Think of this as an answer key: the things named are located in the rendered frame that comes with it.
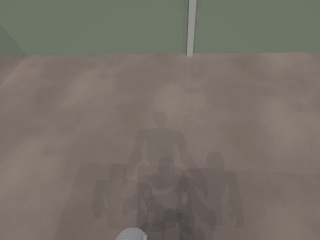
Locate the panel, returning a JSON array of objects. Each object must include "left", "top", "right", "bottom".
[{"left": 187, "top": 0, "right": 197, "bottom": 57}]

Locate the left robot thigh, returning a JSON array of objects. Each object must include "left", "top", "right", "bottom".
[{"left": 115, "top": 227, "right": 147, "bottom": 240}]

